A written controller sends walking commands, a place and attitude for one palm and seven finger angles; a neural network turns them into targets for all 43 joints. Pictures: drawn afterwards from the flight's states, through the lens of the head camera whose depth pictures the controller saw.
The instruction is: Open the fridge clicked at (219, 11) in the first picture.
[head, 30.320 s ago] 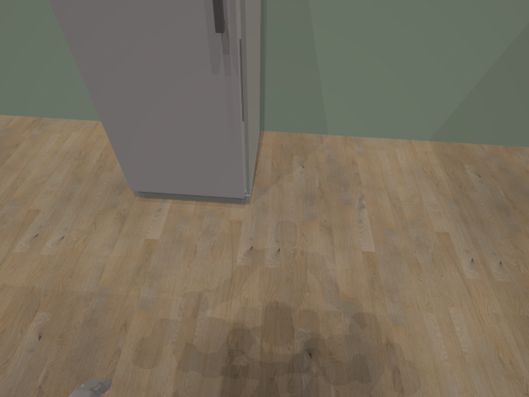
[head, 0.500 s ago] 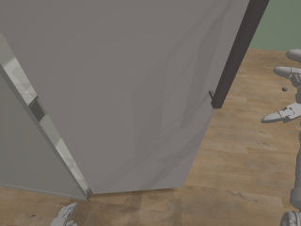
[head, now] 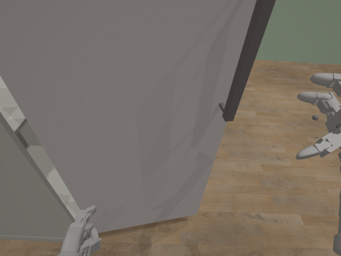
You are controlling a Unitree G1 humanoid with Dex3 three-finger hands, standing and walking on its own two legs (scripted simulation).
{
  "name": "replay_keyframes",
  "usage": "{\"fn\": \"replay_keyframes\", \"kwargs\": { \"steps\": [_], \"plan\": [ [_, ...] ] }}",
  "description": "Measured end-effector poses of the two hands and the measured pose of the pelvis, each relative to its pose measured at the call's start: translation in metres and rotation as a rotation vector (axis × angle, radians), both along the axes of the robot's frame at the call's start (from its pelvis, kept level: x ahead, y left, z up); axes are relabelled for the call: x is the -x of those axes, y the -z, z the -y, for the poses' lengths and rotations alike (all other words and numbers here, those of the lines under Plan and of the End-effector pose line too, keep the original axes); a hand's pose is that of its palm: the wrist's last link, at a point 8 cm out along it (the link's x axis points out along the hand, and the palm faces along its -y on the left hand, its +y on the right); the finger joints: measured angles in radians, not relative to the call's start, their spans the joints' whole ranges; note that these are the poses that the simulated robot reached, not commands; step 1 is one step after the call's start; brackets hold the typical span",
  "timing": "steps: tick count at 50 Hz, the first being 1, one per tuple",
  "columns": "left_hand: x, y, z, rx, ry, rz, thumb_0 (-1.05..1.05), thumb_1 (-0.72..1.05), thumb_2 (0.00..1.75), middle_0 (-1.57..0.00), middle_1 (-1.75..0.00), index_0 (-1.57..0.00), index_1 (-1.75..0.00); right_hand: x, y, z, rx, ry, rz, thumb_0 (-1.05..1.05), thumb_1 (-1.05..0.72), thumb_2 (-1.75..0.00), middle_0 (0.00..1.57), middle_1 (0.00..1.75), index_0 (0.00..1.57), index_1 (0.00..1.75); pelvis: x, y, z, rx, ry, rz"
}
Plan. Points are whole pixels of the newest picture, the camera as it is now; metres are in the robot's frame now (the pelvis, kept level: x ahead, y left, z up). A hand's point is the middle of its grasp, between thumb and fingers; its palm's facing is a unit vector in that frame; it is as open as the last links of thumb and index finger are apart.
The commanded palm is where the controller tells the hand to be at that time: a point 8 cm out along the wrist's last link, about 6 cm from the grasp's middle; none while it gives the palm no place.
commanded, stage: draw the hand back to the body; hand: right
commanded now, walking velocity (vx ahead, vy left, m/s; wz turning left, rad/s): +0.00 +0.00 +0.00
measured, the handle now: (241, 56) +0.47 -0.15 +0.28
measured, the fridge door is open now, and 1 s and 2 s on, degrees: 77 77 77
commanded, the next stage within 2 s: step back with the hand held close in 1.52 s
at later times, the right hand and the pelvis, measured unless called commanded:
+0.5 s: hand (328, 152) +0.26 -0.27 +0.20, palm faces +0.03 +0.98 -0.18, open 14.4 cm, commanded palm +0.21 -0.31 +0.21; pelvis -0.01 -0.01 +0.00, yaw +0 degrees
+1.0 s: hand (340, 174) +0.22 -0.29 +0.18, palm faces +0.45 +0.82 -0.34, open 10.2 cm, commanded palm +0.17 -0.32 +0.19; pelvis +0.01 -0.02 +0.01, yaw +1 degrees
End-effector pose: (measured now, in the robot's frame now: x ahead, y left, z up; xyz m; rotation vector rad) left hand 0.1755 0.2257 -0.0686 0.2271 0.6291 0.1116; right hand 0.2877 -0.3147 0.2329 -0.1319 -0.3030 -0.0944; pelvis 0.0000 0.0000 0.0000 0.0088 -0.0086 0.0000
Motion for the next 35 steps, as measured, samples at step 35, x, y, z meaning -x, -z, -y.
{"fn": "replay_keyframes", "kwargs": {
  "steps": [35],
  "plan": [
    [0.017, -0.002, 0.034, -0.004, 0.067, -0.028, 0.01, 0.90, 0.90, -0.20, -0.30, -0.20, -0.30, 0.093, 0.037, 0.017, 0.127, 0.357, -0.027, -0.01, 0.20, -0.37, 0.24, 0.95, 0.24, 0.94, 0.008, -0.008, 0.023, -0.003, -0.015, 0.069]
  ]
}}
